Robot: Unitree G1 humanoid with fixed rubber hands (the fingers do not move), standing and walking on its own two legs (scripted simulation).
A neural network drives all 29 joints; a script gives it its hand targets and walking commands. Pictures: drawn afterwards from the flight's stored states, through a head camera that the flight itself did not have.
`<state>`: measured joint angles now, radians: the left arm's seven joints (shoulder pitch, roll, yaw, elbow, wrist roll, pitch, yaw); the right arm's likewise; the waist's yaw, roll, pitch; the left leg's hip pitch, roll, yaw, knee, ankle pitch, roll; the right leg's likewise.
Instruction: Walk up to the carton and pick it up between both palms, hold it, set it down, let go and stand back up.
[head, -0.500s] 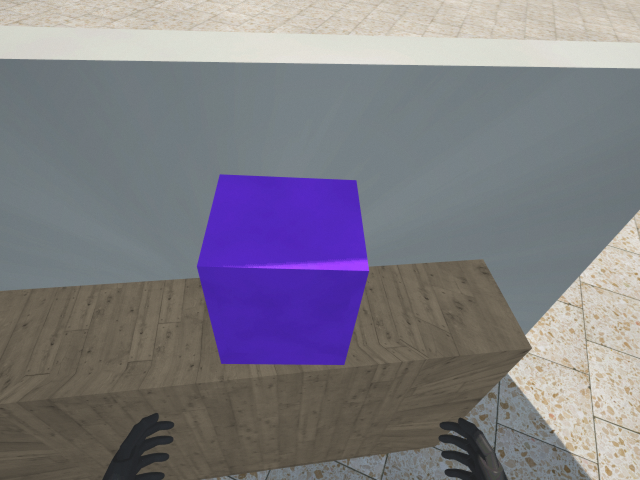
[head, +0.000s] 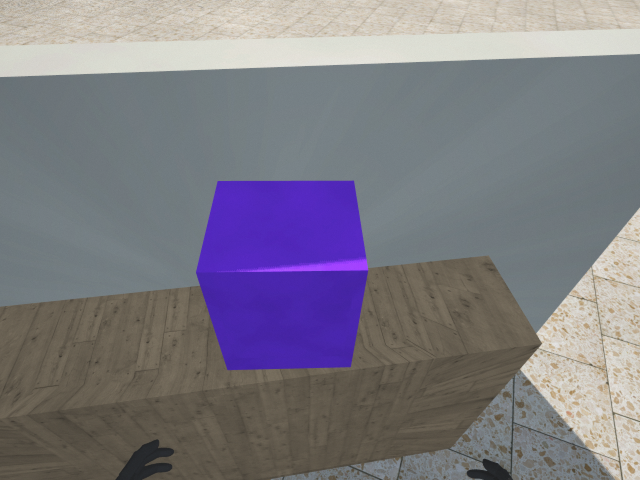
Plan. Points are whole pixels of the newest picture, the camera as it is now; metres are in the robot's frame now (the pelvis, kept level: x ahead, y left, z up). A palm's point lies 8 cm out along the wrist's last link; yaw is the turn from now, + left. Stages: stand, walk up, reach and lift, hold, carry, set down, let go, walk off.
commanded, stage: stand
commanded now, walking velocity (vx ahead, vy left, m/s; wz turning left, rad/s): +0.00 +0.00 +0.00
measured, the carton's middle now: (288, 279) +0.43 +0.05 -0.02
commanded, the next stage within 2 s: none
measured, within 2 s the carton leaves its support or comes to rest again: neither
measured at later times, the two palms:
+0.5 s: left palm out of the picture +0.03 +0.25 -0.12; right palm out of the picture +0.00 -0.23 -0.13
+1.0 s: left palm out of the picture -0.04 +0.22 -0.14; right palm out of the picture -0.05 -0.20 -0.14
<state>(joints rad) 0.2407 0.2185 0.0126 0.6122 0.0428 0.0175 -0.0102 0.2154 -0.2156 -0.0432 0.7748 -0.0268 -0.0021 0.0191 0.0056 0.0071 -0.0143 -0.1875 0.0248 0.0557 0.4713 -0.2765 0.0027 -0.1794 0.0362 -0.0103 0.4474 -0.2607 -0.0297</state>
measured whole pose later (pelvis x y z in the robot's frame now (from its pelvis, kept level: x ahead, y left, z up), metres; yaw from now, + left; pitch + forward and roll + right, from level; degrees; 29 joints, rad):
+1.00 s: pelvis -0.02 +0.01 +0.01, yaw -1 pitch -2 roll +0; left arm 0.41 0.12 0.01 1.06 0.02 -0.01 0.04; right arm 0.34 -0.14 -0.01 1.15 -0.02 0.00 -0.02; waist -0.01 0.00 -0.02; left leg -0.13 0.00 0.08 0.37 -0.21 0.02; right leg -0.14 0.02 0.03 0.39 -0.20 -0.01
